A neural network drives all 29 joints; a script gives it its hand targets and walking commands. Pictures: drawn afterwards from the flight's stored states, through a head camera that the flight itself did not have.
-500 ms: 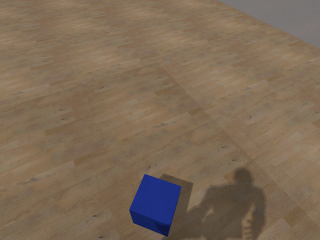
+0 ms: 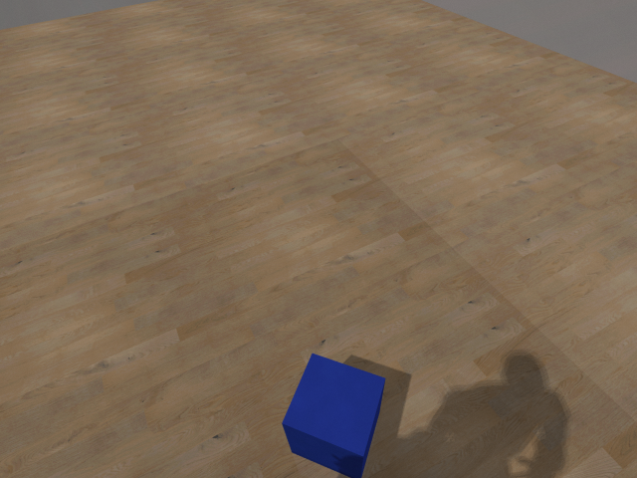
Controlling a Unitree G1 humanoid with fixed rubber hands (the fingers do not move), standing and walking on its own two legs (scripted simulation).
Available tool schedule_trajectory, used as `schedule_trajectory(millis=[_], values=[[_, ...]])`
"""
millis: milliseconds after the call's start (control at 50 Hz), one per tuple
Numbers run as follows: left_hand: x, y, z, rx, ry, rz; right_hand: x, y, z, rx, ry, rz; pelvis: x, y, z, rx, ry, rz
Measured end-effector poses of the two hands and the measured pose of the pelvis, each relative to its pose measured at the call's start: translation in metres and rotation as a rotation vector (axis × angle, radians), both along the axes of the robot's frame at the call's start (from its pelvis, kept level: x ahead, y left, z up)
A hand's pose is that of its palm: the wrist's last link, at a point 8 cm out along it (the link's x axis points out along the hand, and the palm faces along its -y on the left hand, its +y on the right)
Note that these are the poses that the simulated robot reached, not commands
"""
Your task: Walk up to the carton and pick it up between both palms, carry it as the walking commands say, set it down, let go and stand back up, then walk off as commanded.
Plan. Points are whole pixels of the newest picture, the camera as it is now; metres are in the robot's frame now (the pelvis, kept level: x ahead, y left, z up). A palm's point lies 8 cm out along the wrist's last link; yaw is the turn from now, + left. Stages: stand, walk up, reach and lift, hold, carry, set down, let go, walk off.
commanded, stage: walk up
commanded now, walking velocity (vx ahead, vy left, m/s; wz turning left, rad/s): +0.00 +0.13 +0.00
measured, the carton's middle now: (336, 417) +0.43 +0.02 -0.65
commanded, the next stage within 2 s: none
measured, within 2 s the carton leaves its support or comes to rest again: neither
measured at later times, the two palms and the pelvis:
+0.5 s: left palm out of the picture +0.02 +0.28 -0.14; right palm out of the picture -0.02 -0.19 -0.13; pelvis -0.01 +0.04 +0.01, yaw -2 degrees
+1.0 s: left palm out of the picture -0.01 +0.27 -0.12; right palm out of the picture +0.01 -0.20 -0.15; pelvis +0.01 +0.04 +0.01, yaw -5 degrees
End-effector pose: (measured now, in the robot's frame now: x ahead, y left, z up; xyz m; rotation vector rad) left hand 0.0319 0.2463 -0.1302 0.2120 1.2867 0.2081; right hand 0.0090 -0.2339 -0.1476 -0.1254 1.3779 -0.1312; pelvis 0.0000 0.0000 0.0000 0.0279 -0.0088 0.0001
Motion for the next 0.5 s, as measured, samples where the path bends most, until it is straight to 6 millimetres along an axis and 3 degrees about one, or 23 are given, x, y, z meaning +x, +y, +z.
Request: schedule_trajectory(millis=[80,180,320,500], values=[[-0.011,0.033,-0.020,-0.020,0.014,0.003,-0.006,0.024,-0.001,-0.049,-0.025,0.010,-0.009,0.029,-0.011,-0.042,-0.019,0.001],[-0.020,0.046,-0.019,-0.072,0.032,0.009,-0.006,0.048,0.021,-0.083,-0.070,0.011,-0.014,0.047,0.002,-0.084,-0.029,0.006],[-0.038,0.046,-0.017,-0.104,0.107,-0.005,-0.009,0.060,0.027,-0.099,-0.079,-0.016,-0.015,0.060,0.007,-0.081,0.009,-0.027],[-0.015,0.030,-0.010,-0.086,0.048,-0.036,-0.031,0.047,0.017,-0.056,-0.010,-0.040,-0.010,0.041,0.005,-0.051,0.025,-0.040]])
